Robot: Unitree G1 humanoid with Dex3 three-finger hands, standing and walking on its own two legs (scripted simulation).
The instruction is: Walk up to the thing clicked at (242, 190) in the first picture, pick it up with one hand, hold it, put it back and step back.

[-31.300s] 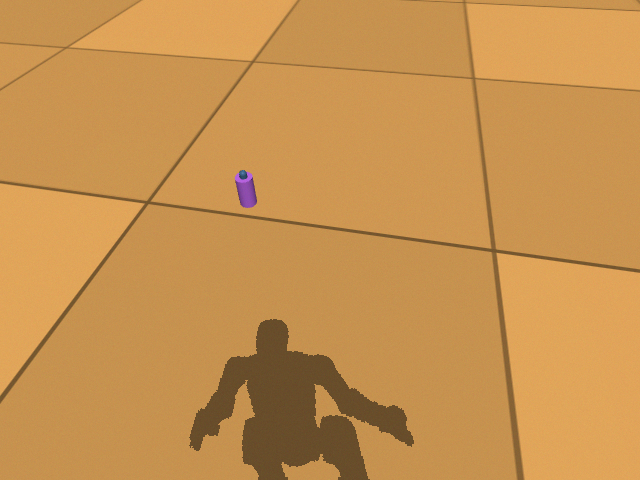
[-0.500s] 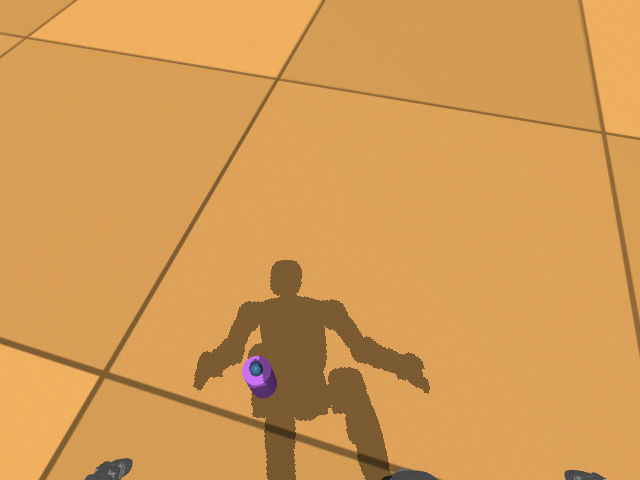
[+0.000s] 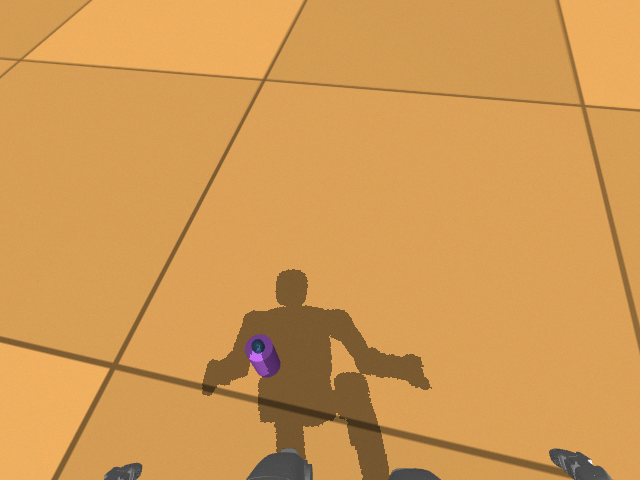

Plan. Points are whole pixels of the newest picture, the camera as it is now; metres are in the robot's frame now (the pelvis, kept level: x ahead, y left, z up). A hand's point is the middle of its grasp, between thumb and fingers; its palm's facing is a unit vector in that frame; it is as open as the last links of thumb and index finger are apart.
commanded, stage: step back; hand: left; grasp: from the side
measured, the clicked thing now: (262, 354) +0.50 +0.22 -0.66
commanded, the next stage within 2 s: none
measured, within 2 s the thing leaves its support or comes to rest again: neither
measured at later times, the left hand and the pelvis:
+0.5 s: hand out of the picture -0.04 +0.28 -0.14, palm faces +0.06 -0.94 -0.34, open 7.4 cm; pelvis -0.13 +0.02 +0.02, yaw +3 degrees
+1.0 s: hand out of the picture -0.18 +0.25 -0.12, palm faces +0.04 -0.90 -0.43, open 7.4 cm; pelvis -0.29 -0.02 +0.00, yaw +3 degrees
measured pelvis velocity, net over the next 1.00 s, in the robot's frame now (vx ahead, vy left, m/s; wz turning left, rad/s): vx -0.29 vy -0.02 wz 0.05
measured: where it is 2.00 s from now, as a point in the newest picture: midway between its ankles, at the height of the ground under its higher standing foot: outside the picture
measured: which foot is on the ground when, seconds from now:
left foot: up 0.00-0.26, down 0.28-0.74, up 0.76-1.00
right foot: down 0.00-0.32, up 0.34-0.68, down 0.70-1.00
